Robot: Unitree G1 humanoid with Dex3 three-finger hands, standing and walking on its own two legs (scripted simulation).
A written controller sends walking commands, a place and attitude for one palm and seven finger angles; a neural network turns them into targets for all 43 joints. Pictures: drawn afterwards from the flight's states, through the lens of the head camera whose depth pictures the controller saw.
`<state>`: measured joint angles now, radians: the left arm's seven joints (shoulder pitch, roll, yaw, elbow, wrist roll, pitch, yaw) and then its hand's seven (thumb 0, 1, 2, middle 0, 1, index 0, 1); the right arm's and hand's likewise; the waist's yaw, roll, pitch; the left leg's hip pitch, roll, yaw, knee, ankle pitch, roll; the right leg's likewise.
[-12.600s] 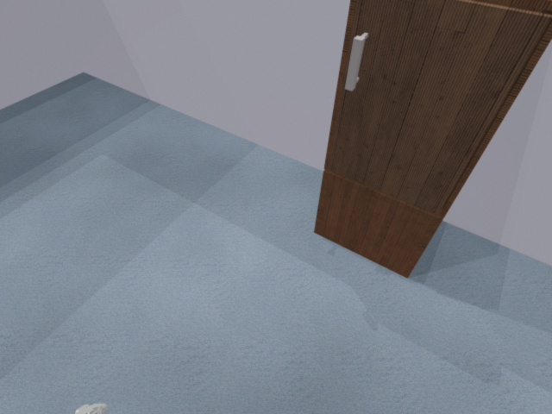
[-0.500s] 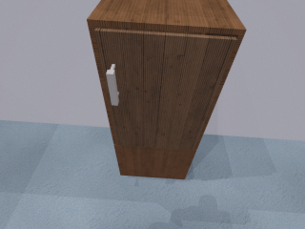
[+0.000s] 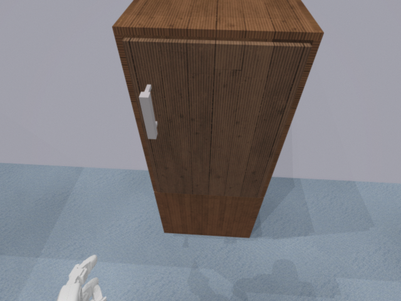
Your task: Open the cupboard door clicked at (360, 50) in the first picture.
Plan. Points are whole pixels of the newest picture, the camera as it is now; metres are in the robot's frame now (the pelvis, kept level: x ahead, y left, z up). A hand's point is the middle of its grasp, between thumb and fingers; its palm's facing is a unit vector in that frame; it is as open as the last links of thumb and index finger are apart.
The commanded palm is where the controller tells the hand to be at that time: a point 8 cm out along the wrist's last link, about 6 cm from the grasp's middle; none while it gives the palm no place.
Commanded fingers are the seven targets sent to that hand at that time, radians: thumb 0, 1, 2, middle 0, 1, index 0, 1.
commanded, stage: raise the hand with hooked fingers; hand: left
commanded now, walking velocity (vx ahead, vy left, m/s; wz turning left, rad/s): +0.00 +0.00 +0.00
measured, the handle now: (150, 112) +0.54 +0.15 +0.08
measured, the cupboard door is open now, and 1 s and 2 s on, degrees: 0 0 0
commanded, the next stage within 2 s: move the hooked fingers beside the handle in 1.94 s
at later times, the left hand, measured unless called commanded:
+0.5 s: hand (109, 267) +0.19 +0.18 +0.00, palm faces +0.00 -1.00 -0.06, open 10.0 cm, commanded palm +0.17 +0.24 +0.01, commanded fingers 0.00 0.11 0.56 -0.26 -0.81 -0.26 -0.81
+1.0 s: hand (84, 225) +0.24 +0.23 +0.05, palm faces +0.01 -1.00 -0.05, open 13.0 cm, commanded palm +0.22 +0.28 +0.06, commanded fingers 0.00 -0.48 0.31 -0.30 -1.18 -0.30 -1.18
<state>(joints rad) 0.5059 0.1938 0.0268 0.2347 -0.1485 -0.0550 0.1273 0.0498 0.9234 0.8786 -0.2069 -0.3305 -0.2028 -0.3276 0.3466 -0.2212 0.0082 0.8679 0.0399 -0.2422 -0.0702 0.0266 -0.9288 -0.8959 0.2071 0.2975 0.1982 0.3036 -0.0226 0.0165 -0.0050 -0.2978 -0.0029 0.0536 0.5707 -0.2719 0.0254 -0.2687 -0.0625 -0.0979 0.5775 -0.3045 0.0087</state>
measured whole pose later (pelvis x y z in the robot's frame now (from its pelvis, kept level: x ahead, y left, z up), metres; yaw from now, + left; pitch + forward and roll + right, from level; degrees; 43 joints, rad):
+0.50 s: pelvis -0.01 -0.03 -0.06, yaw +1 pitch +11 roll -3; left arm 0.40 0.25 0.23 -0.02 -0.31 -0.41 -0.38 0.01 0.33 0.65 -0.24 -0.67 -0.24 -0.67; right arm 0.17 -0.21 0.02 0.56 0.03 -0.22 -0.05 0.01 -0.90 -0.90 0.21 0.30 0.20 0.30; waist 0.04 0.03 -0.09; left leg -0.79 0.06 -0.04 1.08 -0.48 -0.02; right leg -0.71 -0.02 -0.16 1.03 -0.51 -0.04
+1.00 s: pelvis +0.00 -0.01 -0.03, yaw +0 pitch +6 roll -2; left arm 0.23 0.34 0.33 0.11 -0.36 -0.27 -0.39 0.00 -0.26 0.40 -0.29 -1.05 -0.28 -1.04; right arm 0.26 -0.28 0.01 0.58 0.05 -0.26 -0.08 0.02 -0.90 -0.90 0.21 0.30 0.20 0.30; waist 0.00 0.02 -0.07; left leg -0.56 0.04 0.03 0.84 -0.40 0.01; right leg -0.50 -0.03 -0.11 0.79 -0.40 0.00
